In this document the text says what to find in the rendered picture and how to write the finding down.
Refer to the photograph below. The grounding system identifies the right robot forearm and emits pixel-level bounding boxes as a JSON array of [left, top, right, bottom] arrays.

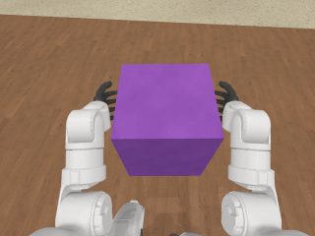
[[222, 100, 282, 226]]

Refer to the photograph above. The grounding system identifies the carton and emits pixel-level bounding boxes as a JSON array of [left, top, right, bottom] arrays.
[[110, 63, 224, 176]]

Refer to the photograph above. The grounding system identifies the robot left upper arm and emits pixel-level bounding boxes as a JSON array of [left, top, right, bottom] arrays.
[[29, 191, 113, 236]]

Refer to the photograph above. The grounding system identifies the robot right hand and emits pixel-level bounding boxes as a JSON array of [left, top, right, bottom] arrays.
[[214, 81, 239, 121]]

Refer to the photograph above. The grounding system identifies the left robot forearm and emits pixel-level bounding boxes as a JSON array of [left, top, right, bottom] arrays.
[[55, 100, 111, 226]]

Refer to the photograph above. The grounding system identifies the robot left hand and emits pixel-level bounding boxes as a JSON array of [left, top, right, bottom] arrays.
[[94, 81, 118, 121]]

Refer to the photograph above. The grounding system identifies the robot left thigh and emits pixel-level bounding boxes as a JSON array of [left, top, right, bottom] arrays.
[[105, 203, 145, 236]]

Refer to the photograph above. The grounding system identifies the robot right upper arm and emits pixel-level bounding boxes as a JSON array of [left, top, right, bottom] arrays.
[[221, 191, 309, 236]]

